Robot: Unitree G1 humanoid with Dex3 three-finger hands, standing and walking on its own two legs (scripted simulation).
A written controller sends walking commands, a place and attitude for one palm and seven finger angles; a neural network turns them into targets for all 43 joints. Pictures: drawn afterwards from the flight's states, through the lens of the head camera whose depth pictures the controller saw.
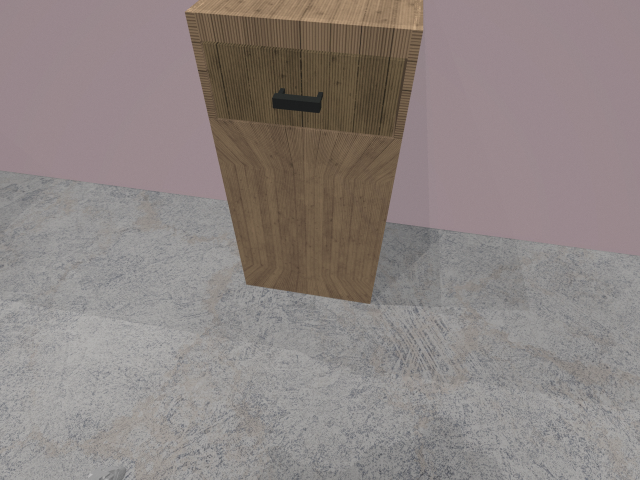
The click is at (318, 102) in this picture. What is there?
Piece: drawer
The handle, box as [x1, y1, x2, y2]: [272, 88, 322, 112]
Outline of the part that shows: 272,97 273,107 275,108 319,112 322,92 318,92 316,97 285,94 284,88 280,88 279,91 275,93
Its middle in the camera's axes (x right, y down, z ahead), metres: -0.05 -0.31 +0.86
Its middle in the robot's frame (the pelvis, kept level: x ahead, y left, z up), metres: +0.86 +0.10 +0.05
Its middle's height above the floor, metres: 0.82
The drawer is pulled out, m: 0.00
